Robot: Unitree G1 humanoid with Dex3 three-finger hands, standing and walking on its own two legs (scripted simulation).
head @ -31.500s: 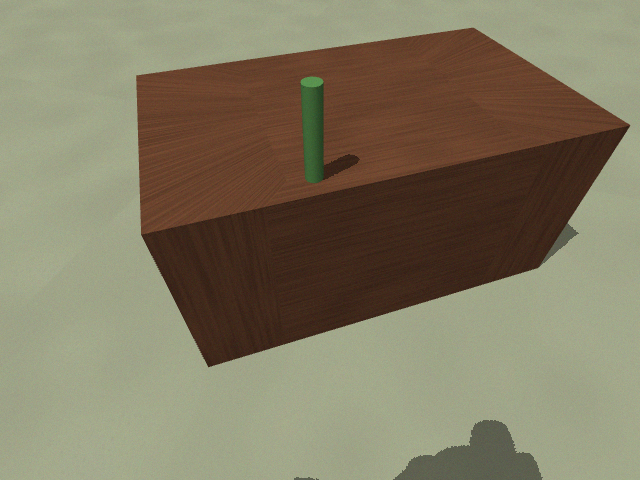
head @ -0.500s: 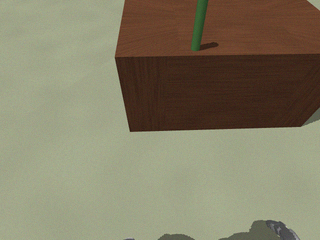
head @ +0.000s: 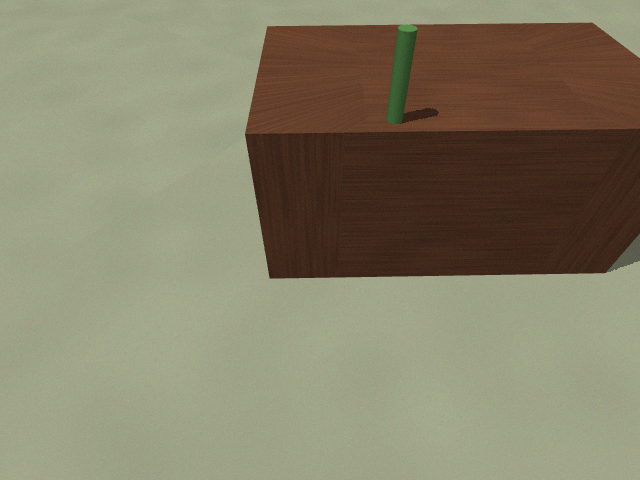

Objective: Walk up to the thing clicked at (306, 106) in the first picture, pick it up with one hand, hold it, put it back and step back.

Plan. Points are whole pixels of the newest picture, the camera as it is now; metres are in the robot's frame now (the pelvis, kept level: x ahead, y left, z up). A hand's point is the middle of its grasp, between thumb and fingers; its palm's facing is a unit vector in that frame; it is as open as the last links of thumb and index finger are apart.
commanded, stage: step back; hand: right
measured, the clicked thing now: (400, 78) +1.06 -0.21 +0.01
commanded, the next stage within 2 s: stand in 0.58 s
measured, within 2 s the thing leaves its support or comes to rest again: neither
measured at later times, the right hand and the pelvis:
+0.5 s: hand out of the picture +0.16 -0.22 -0.15, palm faces -0.07 +0.93 -0.35, open 7.4 cm; pelvis +0.04 +0.02 +0.00, yaw +1 degrees
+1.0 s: hand out of the picture +0.14 -0.22 -0.14, palm faces -0.03 +0.94 -0.33, open 7.4 cm; pelvis +0.05 +0.03 +0.02, yaw +1 degrees
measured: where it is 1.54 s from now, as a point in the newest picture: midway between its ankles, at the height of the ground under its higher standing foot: outside the picture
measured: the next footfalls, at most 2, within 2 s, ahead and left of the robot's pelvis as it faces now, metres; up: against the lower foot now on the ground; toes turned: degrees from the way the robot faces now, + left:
left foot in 0.28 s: +0.12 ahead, +0.15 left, +0.00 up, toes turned +3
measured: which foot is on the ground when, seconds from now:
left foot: down 0.00-0.04, up 0.06-0.26, down 0.28-1.00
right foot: down 0.00-1.00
